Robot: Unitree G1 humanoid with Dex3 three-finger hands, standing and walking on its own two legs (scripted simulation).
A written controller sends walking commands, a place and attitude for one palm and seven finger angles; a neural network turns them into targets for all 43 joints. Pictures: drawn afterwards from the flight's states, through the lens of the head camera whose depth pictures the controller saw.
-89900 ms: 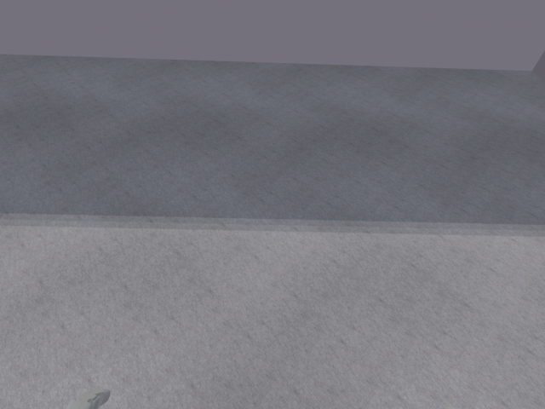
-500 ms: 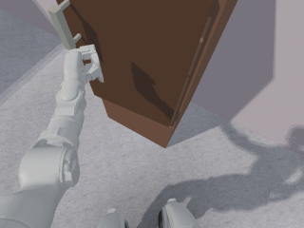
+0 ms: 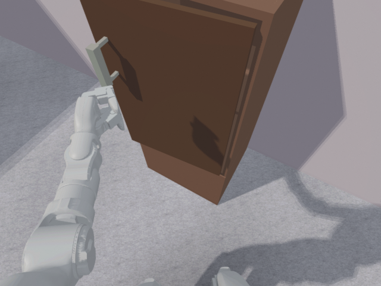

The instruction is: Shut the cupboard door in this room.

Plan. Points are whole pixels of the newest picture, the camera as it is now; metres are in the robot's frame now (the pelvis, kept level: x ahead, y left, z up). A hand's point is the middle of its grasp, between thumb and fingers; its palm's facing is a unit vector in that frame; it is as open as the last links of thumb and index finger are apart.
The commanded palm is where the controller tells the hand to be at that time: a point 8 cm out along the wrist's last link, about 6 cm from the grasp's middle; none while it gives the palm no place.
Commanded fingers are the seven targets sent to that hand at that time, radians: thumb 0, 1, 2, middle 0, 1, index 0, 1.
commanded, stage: draw the hand back to the body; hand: left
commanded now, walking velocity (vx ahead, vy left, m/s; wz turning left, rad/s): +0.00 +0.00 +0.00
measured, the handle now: (105, 63) +0.66 +0.19 +0.07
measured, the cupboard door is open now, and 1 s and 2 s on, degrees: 5 5 5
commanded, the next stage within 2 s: step back with the hand held close in 1.36 s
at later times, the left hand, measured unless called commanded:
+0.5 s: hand (51, 172) +0.30 +0.20 +0.15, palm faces +0.19 -0.96 -0.21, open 3.2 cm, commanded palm +0.26 +0.25 +0.17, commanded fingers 0.00 0.90 0.90 -0.83 -0.99 -0.83 -0.99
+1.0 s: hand out of the picture +0.20 +0.27 +0.21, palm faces +0.49 -0.76 -0.43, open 6.3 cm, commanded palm +0.15 +0.31 +0.23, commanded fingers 0.00 0.90 0.90 -0.20 -0.30 -0.20 -0.30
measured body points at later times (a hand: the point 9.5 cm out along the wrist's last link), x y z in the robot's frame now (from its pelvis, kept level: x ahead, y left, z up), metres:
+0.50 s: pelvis +0.00 +0.01 +0.04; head -0.01 -0.01 +0.49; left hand +0.28 +0.25 +0.16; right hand +0.20 -0.21 -0.03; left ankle -0.01 +0.12 -0.69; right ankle +0.02 -0.12 -0.69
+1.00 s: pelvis +0.02 +0.00 +0.05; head +0.00 -0.03 +0.50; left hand +0.16 +0.31 +0.23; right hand +0.21 -0.21 -0.04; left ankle -0.01 +0.12 -0.69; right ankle +0.02 -0.12 -0.69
